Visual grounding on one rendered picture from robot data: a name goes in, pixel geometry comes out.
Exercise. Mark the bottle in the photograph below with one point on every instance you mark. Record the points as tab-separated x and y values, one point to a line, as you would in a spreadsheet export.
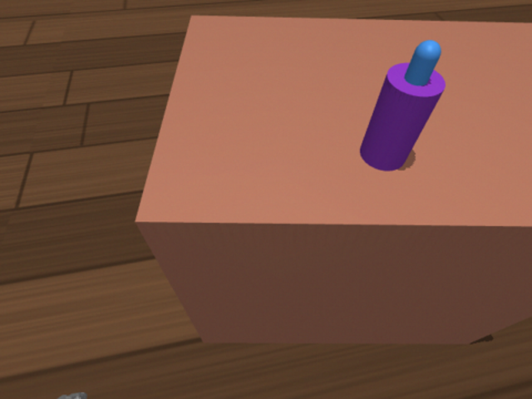
408	96

